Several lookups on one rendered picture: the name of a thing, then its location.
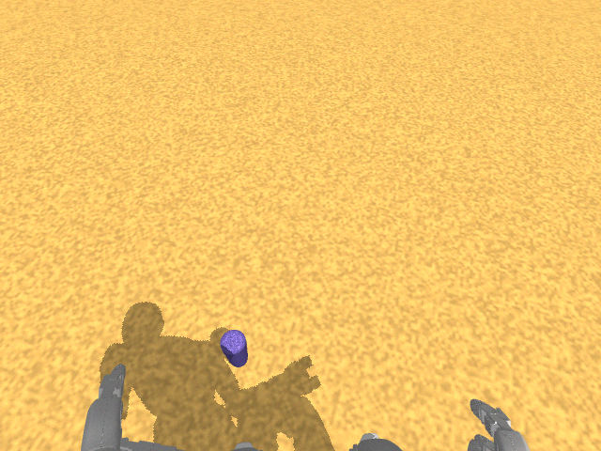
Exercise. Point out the cup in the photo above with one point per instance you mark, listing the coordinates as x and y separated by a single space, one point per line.
234 346

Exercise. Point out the right robot hand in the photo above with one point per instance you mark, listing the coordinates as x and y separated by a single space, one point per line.
498 425

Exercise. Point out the left robot hand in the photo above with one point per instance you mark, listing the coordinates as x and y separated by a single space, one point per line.
103 421

